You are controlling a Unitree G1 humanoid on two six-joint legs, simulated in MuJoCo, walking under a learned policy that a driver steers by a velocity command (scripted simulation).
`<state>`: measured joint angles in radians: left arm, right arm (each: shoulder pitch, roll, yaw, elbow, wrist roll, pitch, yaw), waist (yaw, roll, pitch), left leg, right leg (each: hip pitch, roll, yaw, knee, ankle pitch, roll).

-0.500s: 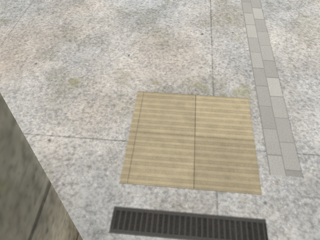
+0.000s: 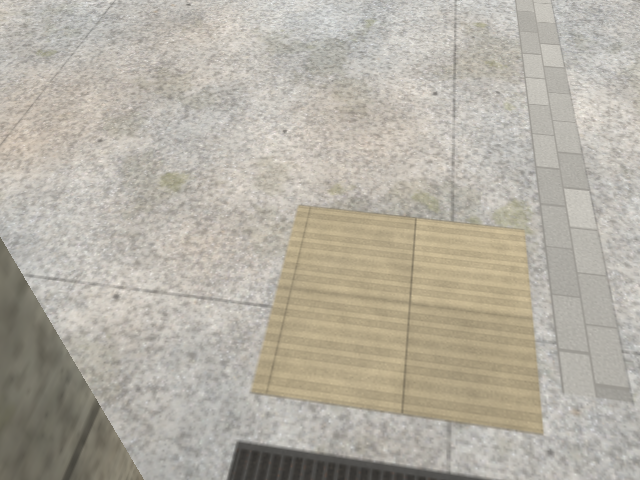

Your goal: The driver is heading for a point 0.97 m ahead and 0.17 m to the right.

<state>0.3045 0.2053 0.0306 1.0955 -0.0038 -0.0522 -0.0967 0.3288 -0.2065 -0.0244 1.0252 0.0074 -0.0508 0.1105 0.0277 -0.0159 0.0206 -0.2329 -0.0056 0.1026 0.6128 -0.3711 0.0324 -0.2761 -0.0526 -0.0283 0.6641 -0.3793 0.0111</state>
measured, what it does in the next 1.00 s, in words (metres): goes down: left foot 0.21 m lower, then right foot 0.20 m lower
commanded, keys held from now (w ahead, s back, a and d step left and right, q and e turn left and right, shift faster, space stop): w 0.82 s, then no key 0.18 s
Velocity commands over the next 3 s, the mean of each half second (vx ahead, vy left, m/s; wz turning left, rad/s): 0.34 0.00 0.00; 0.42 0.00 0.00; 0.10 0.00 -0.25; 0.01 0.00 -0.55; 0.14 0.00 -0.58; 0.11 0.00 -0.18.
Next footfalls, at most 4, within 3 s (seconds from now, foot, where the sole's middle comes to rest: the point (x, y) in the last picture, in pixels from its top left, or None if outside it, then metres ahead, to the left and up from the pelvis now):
0.52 left None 0.26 0.10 -0.97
0.98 right None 0.61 -0.07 -1.17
1.26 left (270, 422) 0.82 0.20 -1.17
1.62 right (357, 460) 0.72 -0.05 -1.17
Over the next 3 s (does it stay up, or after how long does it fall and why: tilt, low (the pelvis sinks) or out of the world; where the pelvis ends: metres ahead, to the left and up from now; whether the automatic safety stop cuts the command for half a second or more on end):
stays up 0.90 -0.15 -0.40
